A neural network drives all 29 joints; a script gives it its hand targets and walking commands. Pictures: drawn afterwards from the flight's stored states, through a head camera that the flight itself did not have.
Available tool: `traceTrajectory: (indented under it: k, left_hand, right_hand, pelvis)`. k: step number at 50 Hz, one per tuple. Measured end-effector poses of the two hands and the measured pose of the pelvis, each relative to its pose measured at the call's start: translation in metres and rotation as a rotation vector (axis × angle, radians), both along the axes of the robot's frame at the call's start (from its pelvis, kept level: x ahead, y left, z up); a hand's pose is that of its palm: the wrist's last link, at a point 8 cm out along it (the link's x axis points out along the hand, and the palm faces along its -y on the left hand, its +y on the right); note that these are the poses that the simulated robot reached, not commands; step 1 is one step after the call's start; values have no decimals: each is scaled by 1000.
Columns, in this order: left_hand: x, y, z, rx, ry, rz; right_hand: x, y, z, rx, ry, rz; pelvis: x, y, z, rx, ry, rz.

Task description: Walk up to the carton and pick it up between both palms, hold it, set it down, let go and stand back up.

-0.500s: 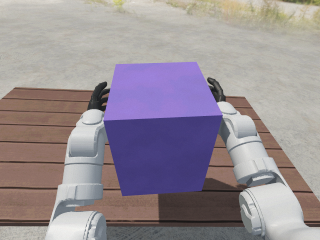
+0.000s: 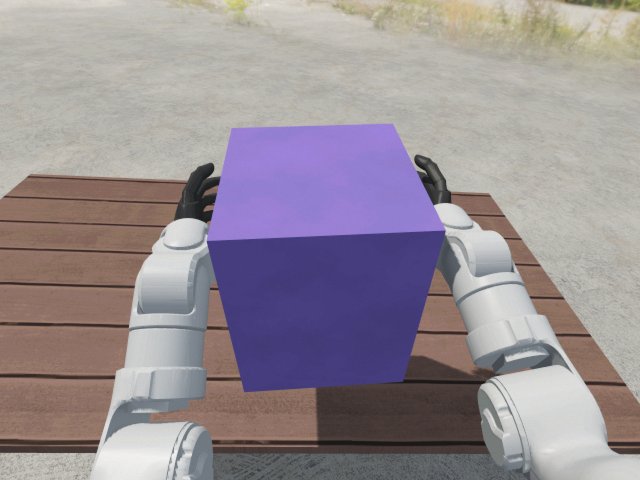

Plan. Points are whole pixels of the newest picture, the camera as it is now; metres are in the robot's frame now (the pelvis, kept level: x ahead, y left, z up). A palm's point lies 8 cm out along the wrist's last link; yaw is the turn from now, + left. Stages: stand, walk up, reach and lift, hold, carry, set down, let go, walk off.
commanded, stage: hold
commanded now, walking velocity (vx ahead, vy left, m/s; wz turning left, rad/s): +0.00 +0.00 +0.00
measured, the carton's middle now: (318, 257) +0.36 +0.00 +0.16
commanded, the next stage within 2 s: none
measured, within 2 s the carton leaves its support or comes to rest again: neither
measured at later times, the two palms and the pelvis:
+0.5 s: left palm (194, 226) +0.37 +0.14 +0.20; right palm (433, 214) +0.39 -0.15 +0.21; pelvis +0.00 +0.00 +0.00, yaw +0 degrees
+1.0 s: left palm (192, 225) +0.37 +0.14 +0.21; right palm (434, 213) +0.38 -0.15 +0.22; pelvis +0.00 +0.00 +0.00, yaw +0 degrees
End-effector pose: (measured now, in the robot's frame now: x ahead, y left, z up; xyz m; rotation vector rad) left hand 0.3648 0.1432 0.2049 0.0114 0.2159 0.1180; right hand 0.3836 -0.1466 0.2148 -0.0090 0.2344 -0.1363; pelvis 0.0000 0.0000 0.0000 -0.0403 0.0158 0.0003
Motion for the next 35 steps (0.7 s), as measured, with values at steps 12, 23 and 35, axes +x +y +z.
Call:
traceTrajectory:
  k: [12, 23, 35]
  left_hand:
    - [1, 0, 0, 1, 1, 1]
    - [4, 0, -1, 1, 2, 1]
    - [3, 0, 0, 2, 1, 2]
  right_hand:
    - [1, 0, -1, 0, 2, 1]
    - [4, 0, -1, 0, 3, 1]
    - [3, 0, -1, 1, 3, 1]
  pelvis:
    - [1, 0, 0, 0, 1, 0]
    - [3, 0, 0, 0, 4, 0]
    - [2, 0, 0, 0, 2, 0]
